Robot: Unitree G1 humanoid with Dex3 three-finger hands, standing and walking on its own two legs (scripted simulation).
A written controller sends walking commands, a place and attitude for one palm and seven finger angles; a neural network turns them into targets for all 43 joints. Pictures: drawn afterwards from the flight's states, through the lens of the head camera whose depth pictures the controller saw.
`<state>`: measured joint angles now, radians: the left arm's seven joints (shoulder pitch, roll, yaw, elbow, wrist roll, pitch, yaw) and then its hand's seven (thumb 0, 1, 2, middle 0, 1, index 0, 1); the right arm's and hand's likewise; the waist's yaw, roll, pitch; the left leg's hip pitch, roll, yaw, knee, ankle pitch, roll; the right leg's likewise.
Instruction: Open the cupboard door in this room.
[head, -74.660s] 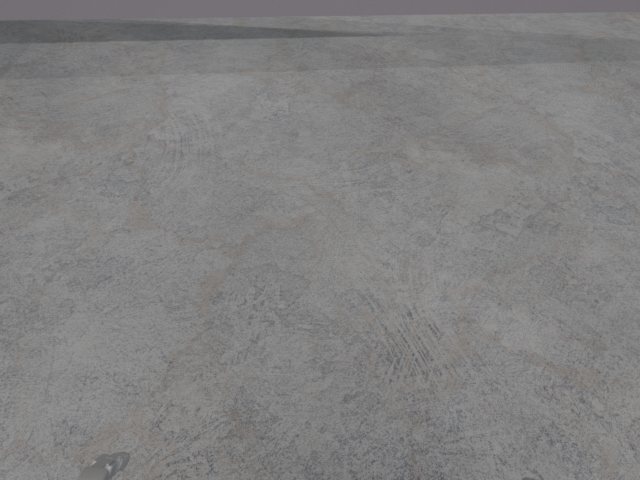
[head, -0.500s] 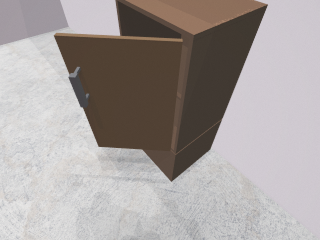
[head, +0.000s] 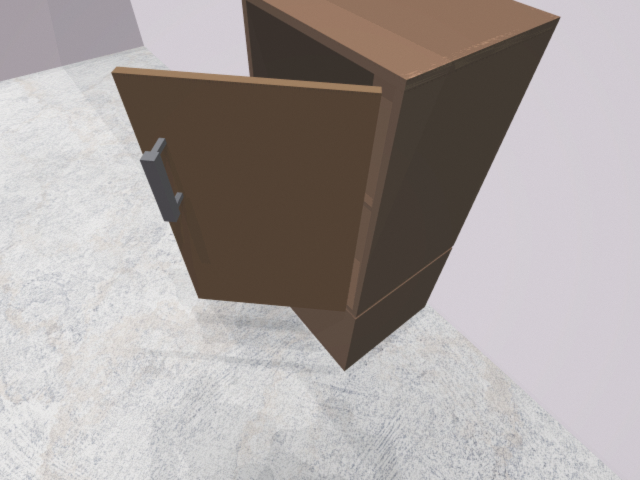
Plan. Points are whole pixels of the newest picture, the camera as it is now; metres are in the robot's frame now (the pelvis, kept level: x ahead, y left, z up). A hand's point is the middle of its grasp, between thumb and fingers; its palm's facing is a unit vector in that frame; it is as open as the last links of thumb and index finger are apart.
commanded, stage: come to a stop and stand still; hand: left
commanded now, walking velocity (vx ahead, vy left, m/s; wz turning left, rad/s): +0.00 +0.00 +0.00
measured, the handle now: (166, 180) +0.55 +0.29 +0.04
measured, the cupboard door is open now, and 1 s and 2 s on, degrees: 47 47 47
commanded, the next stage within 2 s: look again from close up in 0.10 s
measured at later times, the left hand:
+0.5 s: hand out of the picture +0.02 +0.23 -0.18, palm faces -0.02 -0.97 -0.25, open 7.4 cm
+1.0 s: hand out of the picture -0.09 +0.23 -0.18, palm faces +0.00 -0.98 -0.19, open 7.4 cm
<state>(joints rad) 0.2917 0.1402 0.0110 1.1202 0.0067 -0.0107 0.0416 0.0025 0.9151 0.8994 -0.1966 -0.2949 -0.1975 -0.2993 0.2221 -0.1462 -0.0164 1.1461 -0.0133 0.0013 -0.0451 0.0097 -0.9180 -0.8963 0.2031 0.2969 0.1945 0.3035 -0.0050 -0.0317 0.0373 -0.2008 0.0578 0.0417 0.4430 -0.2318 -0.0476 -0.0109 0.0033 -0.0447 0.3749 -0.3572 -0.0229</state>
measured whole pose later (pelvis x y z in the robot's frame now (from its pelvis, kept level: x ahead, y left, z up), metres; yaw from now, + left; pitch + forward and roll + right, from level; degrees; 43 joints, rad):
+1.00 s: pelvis -0.04 +0.05 -0.01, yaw -2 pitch +0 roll +0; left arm 0.40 0.19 0.00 1.07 0.03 0.01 0.02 0.00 0.91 0.90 -0.20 -0.29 -0.20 -0.30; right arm 0.30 -0.19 -0.02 1.05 -0.02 0.02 0.00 0.01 -0.91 -0.90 0.20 0.30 0.19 0.30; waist 0.02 -0.02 0.01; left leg -0.34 0.02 0.08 0.59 -0.28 0.02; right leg -0.17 -0.05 0.00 0.54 -0.37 0.03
